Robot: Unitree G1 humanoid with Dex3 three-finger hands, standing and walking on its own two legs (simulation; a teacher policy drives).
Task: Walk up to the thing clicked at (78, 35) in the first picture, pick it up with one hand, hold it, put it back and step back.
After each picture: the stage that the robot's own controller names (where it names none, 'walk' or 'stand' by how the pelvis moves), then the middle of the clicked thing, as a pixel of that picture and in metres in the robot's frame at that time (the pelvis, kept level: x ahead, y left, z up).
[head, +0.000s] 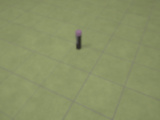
stand; (78, 40) +1.48 +0.02 -0.65
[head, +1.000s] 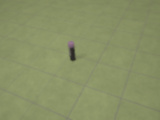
walk; (71, 51) +1.37 +0.23 -0.65
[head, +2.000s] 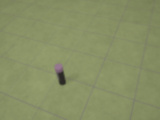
walk; (60, 75) +0.86 +0.27 -0.65
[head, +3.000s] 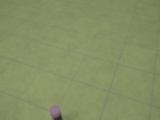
walk; (57, 117) +0.51 +0.23 -0.65
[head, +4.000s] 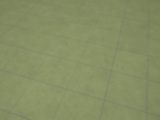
stand; out of the picture +0.42 +0.21 -0.66
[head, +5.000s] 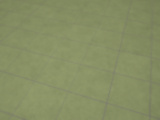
stand; out of the picture +0.41 +0.20 -0.66
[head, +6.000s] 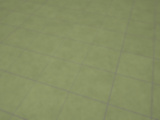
stand; out of the picture +0.40 +0.21 -0.66
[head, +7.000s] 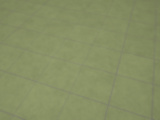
stand; out of the picture +0.39 +0.20 -0.66
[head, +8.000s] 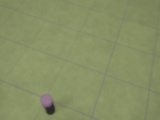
go down; (48, 105) +0.43 +0.20 -0.56
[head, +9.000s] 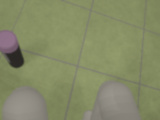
go down; (12, 52) +0.48 +0.26 -0.25
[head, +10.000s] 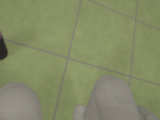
close in; out of the picture +0.47 +0.28 -0.23
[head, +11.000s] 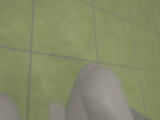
close; out of the picture +0.45 +0.32 -0.16
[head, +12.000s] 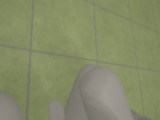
lift; out of the picture +0.43 +0.31 -0.16
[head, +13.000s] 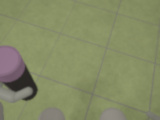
lift; (18, 79) +0.34 +0.21 +0.02
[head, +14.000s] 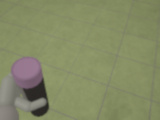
hold; (34, 91) +0.32 +0.16 +0.04
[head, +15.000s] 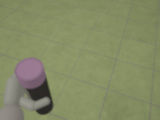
hold; (38, 91) +0.32 +0.16 +0.04
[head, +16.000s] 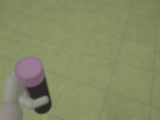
hold; (37, 90) +0.33 +0.16 +0.04
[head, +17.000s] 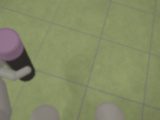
crouch; (17, 60) +0.42 +0.20 -0.04
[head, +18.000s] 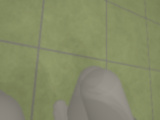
lower; out of the picture +0.42 +0.32 -0.18
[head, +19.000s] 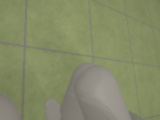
lower; out of the picture +0.43 +0.33 -0.17
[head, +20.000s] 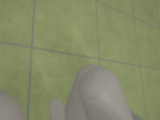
lower; out of the picture +0.42 +0.32 -0.16
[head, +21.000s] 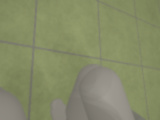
lower; out of the picture +0.41 +0.32 -0.16
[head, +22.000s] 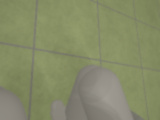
rest; out of the picture +0.41 +0.31 -0.16
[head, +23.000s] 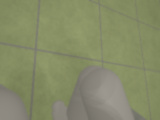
withdraw; out of the picture +0.41 +0.32 -0.16
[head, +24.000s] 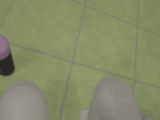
stand; (2, 59) +0.42 +0.28 -0.21
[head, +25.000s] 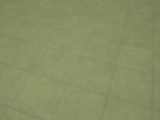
stand; out of the picture +0.37 +0.19 -0.58
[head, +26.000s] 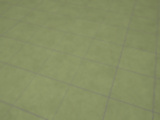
stand; out of the picture +0.39 +0.20 -0.60
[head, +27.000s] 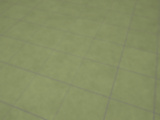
stand; out of the picture +0.38 +0.20 -0.60
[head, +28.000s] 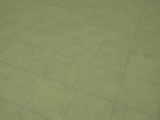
stand; out of the picture +0.40 +0.17 -0.65
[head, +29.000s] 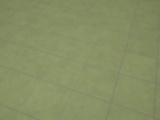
stand; out of the picture +0.37 +0.20 -0.66
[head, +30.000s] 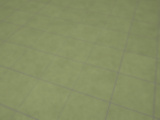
stand; out of the picture +0.37 +0.20 -0.66
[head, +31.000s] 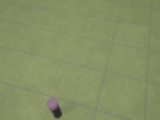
walk; (55, 108) +0.47 +0.23 -0.63
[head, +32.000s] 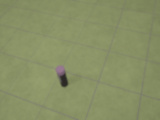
walk; (62, 77) +0.74 +0.22 -0.64
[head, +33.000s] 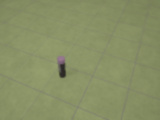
stand; (61, 67) +1.00 +0.18 -0.64
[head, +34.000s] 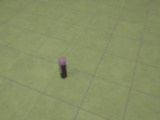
stand; (62, 68) +0.98 +0.18 -0.66
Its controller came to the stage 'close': yes
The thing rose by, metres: 0.68
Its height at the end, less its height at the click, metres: +0.00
